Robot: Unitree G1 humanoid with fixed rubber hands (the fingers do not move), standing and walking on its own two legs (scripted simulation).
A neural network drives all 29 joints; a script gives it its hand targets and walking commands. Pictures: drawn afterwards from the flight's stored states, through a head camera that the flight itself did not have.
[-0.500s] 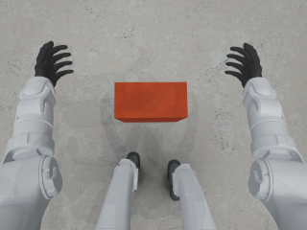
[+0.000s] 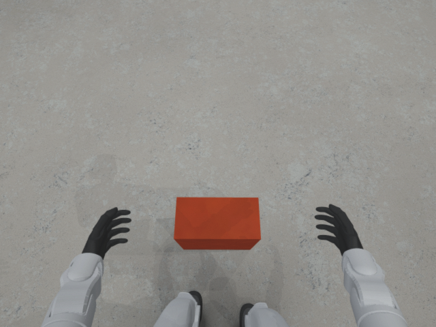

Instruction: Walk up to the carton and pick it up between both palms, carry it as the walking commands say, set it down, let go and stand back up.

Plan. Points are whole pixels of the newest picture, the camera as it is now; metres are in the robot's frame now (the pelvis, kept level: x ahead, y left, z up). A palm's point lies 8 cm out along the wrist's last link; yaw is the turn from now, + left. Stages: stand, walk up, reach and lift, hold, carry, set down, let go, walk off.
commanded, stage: let go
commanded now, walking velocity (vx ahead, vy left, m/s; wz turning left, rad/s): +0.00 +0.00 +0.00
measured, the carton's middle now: (217, 226) +0.39 +0.02 -0.60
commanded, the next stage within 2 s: stand in 0.62 s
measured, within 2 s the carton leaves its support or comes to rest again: neither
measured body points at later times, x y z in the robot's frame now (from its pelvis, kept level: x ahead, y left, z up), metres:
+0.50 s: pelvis +0.01 -0.01 +0.03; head +0.03 +0.00 +0.48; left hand +0.18 +0.22 -0.05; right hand +0.19 -0.24 -0.04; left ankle +0.02 +0.11 -0.71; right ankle -0.02 -0.12 -0.71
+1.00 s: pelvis +0.06 +0.00 +0.02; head +0.05 +0.00 +0.47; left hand +0.13 +0.29 -0.08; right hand +0.16 -0.25 -0.10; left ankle +0.02 +0.11 -0.71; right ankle -0.02 -0.12 -0.71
